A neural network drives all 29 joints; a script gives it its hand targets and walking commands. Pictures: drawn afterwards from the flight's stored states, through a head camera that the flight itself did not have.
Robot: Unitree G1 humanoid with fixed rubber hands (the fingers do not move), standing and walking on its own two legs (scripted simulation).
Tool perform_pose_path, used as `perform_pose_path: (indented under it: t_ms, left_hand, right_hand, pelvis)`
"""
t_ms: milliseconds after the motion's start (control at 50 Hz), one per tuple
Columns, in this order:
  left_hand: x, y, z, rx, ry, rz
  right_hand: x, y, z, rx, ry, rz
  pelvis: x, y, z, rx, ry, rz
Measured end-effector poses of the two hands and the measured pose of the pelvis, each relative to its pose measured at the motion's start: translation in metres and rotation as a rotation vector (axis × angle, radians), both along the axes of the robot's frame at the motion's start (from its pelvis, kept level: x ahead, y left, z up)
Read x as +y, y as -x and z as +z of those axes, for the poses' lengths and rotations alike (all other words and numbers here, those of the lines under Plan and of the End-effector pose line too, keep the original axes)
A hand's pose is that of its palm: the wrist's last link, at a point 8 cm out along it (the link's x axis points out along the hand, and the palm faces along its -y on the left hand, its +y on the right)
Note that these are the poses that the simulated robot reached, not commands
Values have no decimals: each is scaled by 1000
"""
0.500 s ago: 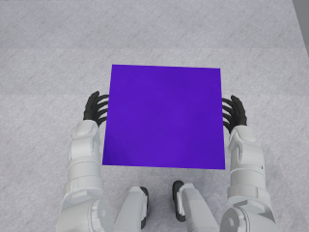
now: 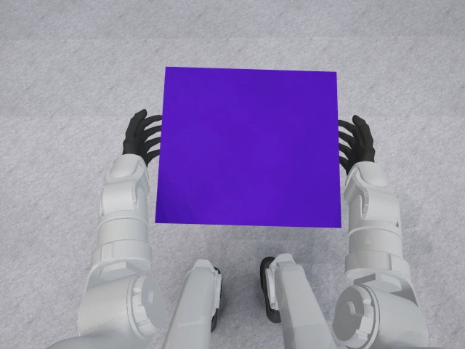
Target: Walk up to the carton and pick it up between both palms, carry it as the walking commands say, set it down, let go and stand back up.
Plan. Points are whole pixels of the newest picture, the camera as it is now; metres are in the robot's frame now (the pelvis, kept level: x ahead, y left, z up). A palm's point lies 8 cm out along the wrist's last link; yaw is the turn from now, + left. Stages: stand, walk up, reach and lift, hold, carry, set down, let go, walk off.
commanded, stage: set down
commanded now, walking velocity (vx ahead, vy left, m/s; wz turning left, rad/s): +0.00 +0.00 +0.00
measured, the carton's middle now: (245, 160) +0.45 -0.01 -0.19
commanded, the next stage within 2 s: none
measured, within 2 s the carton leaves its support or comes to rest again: rests again in 1.62 s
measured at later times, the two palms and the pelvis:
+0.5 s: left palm (153, 152) +0.47 +0.18 -0.16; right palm (336, 162) +0.43 -0.20 -0.17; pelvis -0.01 +0.01 -0.08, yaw +0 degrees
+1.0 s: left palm (163, 154) +0.49 +0.18 -0.25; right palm (323, 162) +0.45 -0.20 -0.26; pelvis -0.03 +0.01 -0.15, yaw +0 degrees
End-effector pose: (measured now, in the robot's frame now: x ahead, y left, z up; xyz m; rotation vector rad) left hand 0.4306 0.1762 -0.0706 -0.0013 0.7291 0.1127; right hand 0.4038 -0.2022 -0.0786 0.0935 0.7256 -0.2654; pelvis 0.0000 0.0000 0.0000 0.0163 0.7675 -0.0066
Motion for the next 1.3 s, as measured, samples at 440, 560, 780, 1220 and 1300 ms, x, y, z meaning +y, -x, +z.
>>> perform_pose_path:
  t_ms: [440, 560, 780, 1220, 1300]
  left_hand:
    - [2, -34, -80, -12, -20, -32]
    - [0, -37, -102, -6, -16, -34]
    - [2, -46, -139, -7, -20, -32]
    - [4, -69, -221, 0, -41, -52]
    - [3, -72, -236, 4, -45, -56]
  right_hand:
    - [4, -26, -84, -5, 24, -24]
    - [3, -28, -105, 6, 42, -23]
    - [3, -40, -138, 3, 40, 0]
    - [5, -59, -220, 12, 45, 15]
    - [5, -60, -236, 16, 44, 14]
  pelvis:
    - [3, 14, -71, 106, 0, 10]
    - [7, 17, -88, 129, 1, 7]
    - [10, 28, -118, 143, 7, 14]
    - [11, 34, -172, 150, 13, 24]
    - [11, 35, -182, 146, 14, 29]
